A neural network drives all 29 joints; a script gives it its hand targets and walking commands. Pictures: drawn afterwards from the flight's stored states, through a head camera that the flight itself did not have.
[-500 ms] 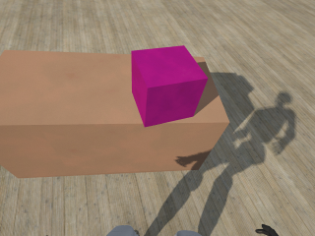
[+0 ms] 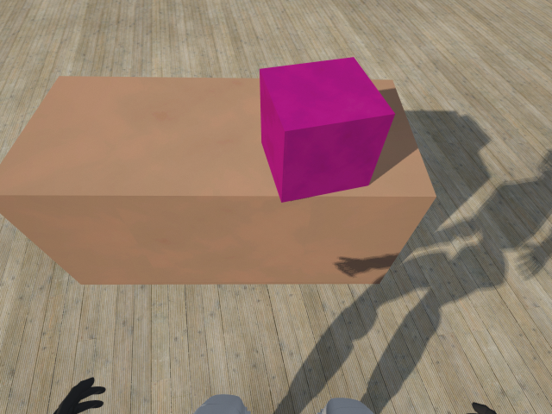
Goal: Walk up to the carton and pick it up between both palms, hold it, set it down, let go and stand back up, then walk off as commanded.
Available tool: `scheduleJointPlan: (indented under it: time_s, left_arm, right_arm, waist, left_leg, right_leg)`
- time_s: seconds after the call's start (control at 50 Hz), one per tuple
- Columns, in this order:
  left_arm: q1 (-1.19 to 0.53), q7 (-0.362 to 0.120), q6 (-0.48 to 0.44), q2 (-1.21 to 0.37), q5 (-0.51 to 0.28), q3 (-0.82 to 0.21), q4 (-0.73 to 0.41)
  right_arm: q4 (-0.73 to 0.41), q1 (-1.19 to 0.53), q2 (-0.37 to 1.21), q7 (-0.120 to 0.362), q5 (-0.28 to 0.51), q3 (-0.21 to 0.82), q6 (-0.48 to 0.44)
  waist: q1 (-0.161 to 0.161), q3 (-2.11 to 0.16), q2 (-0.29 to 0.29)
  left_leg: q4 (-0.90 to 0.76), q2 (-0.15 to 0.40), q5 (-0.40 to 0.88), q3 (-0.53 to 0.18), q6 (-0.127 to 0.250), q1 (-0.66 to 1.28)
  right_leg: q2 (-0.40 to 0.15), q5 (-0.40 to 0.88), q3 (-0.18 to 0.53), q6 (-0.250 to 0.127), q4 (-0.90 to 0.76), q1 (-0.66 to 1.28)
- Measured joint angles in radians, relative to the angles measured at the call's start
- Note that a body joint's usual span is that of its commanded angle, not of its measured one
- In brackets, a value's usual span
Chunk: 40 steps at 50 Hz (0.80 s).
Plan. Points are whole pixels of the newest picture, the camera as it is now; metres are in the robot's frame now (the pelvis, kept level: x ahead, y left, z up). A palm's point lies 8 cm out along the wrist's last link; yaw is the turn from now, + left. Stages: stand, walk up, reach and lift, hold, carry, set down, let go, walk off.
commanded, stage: walk up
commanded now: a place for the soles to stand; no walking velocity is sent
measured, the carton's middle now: (317, 130) +0.72 -0.08 -0.08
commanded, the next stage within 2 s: none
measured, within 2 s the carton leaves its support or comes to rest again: neither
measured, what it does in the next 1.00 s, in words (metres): steps on the spot: left foot, then right foot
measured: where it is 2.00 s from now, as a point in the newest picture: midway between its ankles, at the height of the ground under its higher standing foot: outside the picture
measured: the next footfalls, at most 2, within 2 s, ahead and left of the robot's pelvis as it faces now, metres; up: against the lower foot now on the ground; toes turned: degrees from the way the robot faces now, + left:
left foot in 0.02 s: +0.05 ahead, +0.12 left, +0.00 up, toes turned -3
right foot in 0.44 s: +0.06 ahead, -0.15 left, +0.00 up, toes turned +2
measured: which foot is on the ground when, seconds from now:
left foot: up 0.00-0.00, down 0.02-0.46, up 0.48-0.70, down 0.72-1.00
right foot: down 0.00-0.04, up 0.06-0.42, down 0.44-1.00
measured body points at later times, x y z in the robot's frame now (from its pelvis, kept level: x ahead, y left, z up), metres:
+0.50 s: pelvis +0.00 -0.02 +0.00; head +0.02 -0.02 +0.45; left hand +0.12 +0.30 -0.10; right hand +0.08 -0.34 -0.10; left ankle +0.01 +0.12 -0.70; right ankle +0.03 -0.13 -0.72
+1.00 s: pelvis +0.02 -0.02 +0.01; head +0.05 -0.01 +0.46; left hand +0.10 +0.29 -0.11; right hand +0.13 -0.33 -0.10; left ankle +0.02 +0.11 -0.72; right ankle +0.02 -0.15 -0.72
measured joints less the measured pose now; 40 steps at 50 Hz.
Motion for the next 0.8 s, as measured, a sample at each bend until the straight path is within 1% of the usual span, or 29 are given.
scheduleJointPlan:
  time_s: [0.02,0.06,0.08,0.12,0.14,0.26,0.38,0.42,0.44,0.46,0.48,0.52,0.54,0.6,0.64,0.72,0.74,0.78,0.8]
  left_arm:
    - [-0.005,0.000,0.002,0.001,0.000,0.000,0.001]
    - [-0.011,0.000,0.015,0.003,0.000,0.000,0.001]
    - [-0.008,0.000,0.022,0.003,0.000,-0.002,0.002]
    - [0.006,0.000,0.034,0.003,0.000,-0.002,0.001]
    - [0.012,0.000,0.037,0.003,0.000,-0.002,0.001]
    - [-0.002,0.000,0.039,0.003,0.000,-0.002,0.000]
    - [-0.058,0.000,0.038,0.003,0.000,-0.002,0.000]
    - [-0.068,0.000,0.029,0.004,0.000,-0.002,-0.001]
    - [-0.068,0.000,0.019,0.004,0.000,-0.002,-0.001]
    - [-0.067,0.000,0.012,0.001,0.000,-0.002,0.000]
    - [-0.060,0.000,0.008,-0.002,0.000,-0.003,0.000]
    - [-0.035,0.000,0.003,-0.003,0.000,-0.004,0.001]
    - [-0.022,0.000,0.004,-0.003,0.000,-0.004,0.001]
    - [-0.007,0.000,0.010,-0.003,0.000,-0.004,0.000]
    - [-0.011,0.000,0.011,-0.003,0.000,-0.004,0.000]
    - [-0.019,-0.003,0.018,-0.003,0.000,-0.004,0.001]
    - [-0.019,-0.003,0.025,-0.003,0.000,-0.004,0.001]
    - [-0.018,-0.005,0.036,-0.003,0.000,-0.004,0.001]
    - [-0.017,-0.005,0.040,-0.003,0.000,-0.004,0.001]
  right_arm:
    - [0.007,0.004,0.001,0.000,0.000,0.000,-0.008]
    - [0.022,0.015,0.023,-0.001,0.000,0.000,-0.024]
    - [0.022,0.021,0.031,-0.002,0.000,0.000,-0.032]
    - [0.022,0.023,0.036,-0.002,0.000,0.000,-0.043]
    - [0.022,0.023,0.035,-0.002,0.000,0.000,-0.049]
    - [0.023,0.021,0.016,-0.016,0.000,0.000,-0.064]
    - [0.023,0.023,0.007,-0.030,0.000,0.000,-0.065]
    - [0.023,0.022,0.006,-0.030,0.000,0.000,-0.064]
    - [0.022,0.021,0.005,-0.030,0.000,0.000,-0.064]
    - [0.023,0.017,0.003,-0.030,0.000,0.000,-0.059]
    - [0.024,0.015,0.005,-0.030,0.000,0.000,-0.051]
    - [0.023,0.011,0.016,-0.030,0.000,0.000,-0.046]
    - [0.022,0.011,0.019,-0.030,0.000,0.000,-0.046]
    - [0.023,0.014,0.016,-0.026,0.000,0.000,-0.046]
    - [0.030,0.022,0.011,-0.023,0.000,0.000,-0.046]
    - [0.056,0.033,0.004,-0.023,0.000,0.000,-0.046]
    - [0.060,0.033,0.007,-0.023,0.000,0.000,-0.046]
    - [0.061,0.031,0.017,-0.023,0.000,0.000,-0.051]
    - [0.061,0.028,0.019,-0.023,0.000,0.000,-0.055]
  waist:
    - [0.001,0.001,-0.005]
    - [0.001,0.004,-0.052]
    - [0.001,0.002,-0.062]
    - [0.001,-0.008,-0.063]
    - [0.001,-0.011,-0.063]
    - [0.002,-0.010,-0.063]
    - [0.001,-0.010,-0.064]
    - [0.002,-0.010,-0.064]
    - [0.002,-0.010,-0.063]
    - [0.002,-0.004,-0.054]
    - [0.002,-0.004,-0.044]
    - [0.002,-0.011,-0.041]
    - [0.002,-0.017,-0.041]
    - [0.001,-0.021,-0.040]
    - [0.001,-0.021,-0.040]
    - [0.001,-0.021,-0.042]
    - [0.001,-0.021,-0.052]
    - [0.001,-0.023,-0.067]
    - [0.001,-0.023,-0.067]
  left_leg:
    - [-0.074,0.001,0.044,0.002,-0.002,0.028]
    - [-0.092,-0.035,0.094,0.007,-0.018,0.040]
    - [-0.094,-0.043,0.097,0.005,-0.021,0.046]
    - [-0.110,-0.034,0.096,0.002,-0.021,0.056]
    - [-0.121,-0.028,0.098,0.002,-0.019,0.060]
    - [-0.163,-0.012,0.119,0.003,-0.017,0.062]
    - [-0.165,-0.027,0.124,0.003,-0.029,0.061]
    - [-0.149,-0.032,0.120,0.004,-0.031,0.052]
    - [-0.126,-0.033,0.110,0.004,-0.034,0.041]
    - [-0.091,-0.027,0.102,0.003,-0.035,0.031]
    - [-0.042,-0.024,0.071,0.004,-0.035,0.016]
    - [0.067,-0.041,-0.020,0.005,-0.035,-0.023]
    - [0.093,-0.047,-0.049,0.004,-0.035,-0.035]
    - [0.108,-0.040,-0.070,0.002,-0.035,-0.046]
    - [0.057,-0.024,-0.039,0.002,-0.035,-0.036]
    - [-0.132,-0.009,0.118,0.002,-0.035,0.022]
    - [-0.140,-0.015,0.155,0.004,-0.038,0.025]
    - [-0.142,-0.023,0.161,0.004,-0.042,0.026]
    - [-0.144,-0.021,0.155,0.003,-0.042,0.026]
  right_leg:
    - [-0.004,-0.004,-0.004,0.000,0.007,-0.001]
    - [-0.035,-0.029,0.010,0.000,0.047,-0.002]
    - [-0.033,-0.058,0.013,0.000,0.085,-0.007]
    - [-0.012,-0.128,0.013,0.000,0.143,-0.022]
    - [-0.006,-0.142,0.014,0.000,0.160,-0.028]
    - [-0.006,-0.145,0.025,0.000,0.165,-0.033]
    - [-0.006,-0.145,0.025,0.000,0.145,-0.034]
    - [-0.006,-0.124,0.025,0.000,0.060,-0.022]
    - [-0.006,-0.058,0.025,-0.001,0.000,-0.011]
    - [0.000,0.029,0.020,-0.001,-0.009,-0.009]
    - [0.007,0.047,0.014,-0.001,-0.002,-0.006]
    - [0.006,0.034,0.012,-0.002,-0.009,0.006]
    - [0.005,0.030,0.011,-0.004,-0.018,0.011]
    - [0.004,0.030,0.008,-0.009,-0.030,0.013]
    - [0.005,0.030,-0.006,-0.009,-0.030,0.013]
    - [0.004,0.018,-0.035,-0.009,-0.019,0.011]
    - [-0.003,0.013,-0.034,-0.009,-0.013,0.012]
    - [-0.007,-0.016,-0.029,-0.009,-0.005,0.011]
    - [-0.006,-0.059,-0.026,-0.009,0.006,0.009]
